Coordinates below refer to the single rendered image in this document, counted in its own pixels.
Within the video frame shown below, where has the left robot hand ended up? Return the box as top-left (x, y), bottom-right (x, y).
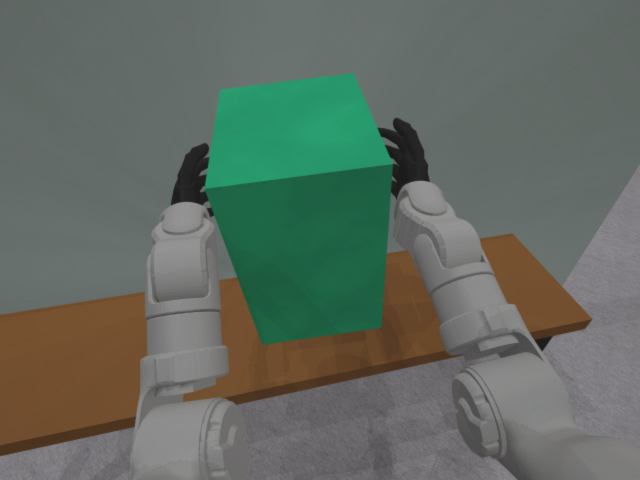
top-left (171, 143), bottom-right (214, 217)

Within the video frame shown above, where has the robot left forearm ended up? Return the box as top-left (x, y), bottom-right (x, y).
top-left (130, 202), bottom-right (229, 477)

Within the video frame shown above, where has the robot right upper arm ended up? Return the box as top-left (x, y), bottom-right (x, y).
top-left (452, 352), bottom-right (640, 480)

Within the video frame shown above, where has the carton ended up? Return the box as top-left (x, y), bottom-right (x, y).
top-left (204, 73), bottom-right (393, 345)

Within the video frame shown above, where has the robot left upper arm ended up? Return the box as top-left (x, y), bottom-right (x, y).
top-left (132, 397), bottom-right (250, 480)

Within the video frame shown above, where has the right robot hand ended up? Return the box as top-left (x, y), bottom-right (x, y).
top-left (378, 118), bottom-right (430, 200)

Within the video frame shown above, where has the robot right forearm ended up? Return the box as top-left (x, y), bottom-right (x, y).
top-left (393, 181), bottom-right (575, 421)

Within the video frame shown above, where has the table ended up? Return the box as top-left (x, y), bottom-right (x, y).
top-left (0, 233), bottom-right (592, 456)

